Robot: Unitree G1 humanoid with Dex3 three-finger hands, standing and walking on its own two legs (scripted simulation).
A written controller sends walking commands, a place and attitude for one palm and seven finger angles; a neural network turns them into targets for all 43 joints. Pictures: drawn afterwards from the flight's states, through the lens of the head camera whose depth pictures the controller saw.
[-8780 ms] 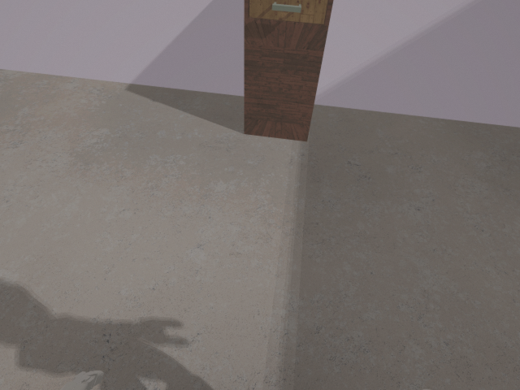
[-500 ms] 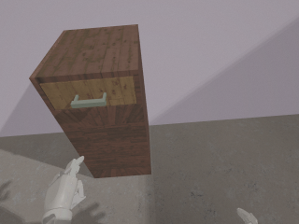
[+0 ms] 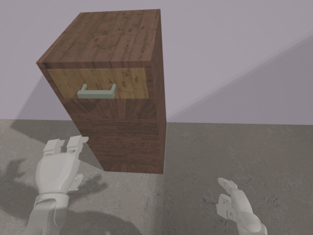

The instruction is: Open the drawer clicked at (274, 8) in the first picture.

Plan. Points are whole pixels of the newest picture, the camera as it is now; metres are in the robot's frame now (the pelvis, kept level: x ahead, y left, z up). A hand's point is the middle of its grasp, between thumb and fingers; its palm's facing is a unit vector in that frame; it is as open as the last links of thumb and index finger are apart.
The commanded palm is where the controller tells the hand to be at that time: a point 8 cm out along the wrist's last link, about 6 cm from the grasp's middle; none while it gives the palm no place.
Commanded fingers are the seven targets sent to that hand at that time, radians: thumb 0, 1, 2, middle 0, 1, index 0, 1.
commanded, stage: raise the hand with hooked fingers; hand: left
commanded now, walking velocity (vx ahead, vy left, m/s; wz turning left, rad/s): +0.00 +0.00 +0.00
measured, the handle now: (97, 90) +0.56 +0.30 +0.03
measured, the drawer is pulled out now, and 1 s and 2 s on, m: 0.00 0.00 0.00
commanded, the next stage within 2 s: move the hooked fingers above the handle in 1.16 s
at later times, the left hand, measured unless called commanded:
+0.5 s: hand (71, 137) +0.31 +0.26 +0.10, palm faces +0.15 -0.10 -0.98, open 13.3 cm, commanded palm +0.27 +0.26 +0.16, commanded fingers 0.00 -0.50 0.30 -0.30 -1.20 -0.30 -1.20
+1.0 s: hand (57, 123) +0.33 +0.29 +0.13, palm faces +0.00 -0.09 -1.00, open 13.9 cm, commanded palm +0.30 +0.30 +0.20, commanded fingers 0.00 -0.50 0.30 -0.30 -1.20 -0.30 -1.20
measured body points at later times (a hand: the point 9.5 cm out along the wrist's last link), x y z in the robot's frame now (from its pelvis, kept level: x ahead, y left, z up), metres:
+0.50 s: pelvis +0.01 +0.04 +0.02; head +0.01 +0.01 +0.47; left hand +0.29 +0.26 +0.15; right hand +0.20 -0.21 -0.07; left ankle -0.02 +0.14 -0.70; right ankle +0.00 -0.05 -0.70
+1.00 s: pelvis +0.00 +0.08 +0.04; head +0.02 +0.05 +0.48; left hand +0.32 +0.30 +0.18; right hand +0.17 -0.14 -0.08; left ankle -0.02 +0.14 -0.70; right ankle +0.00 -0.05 -0.70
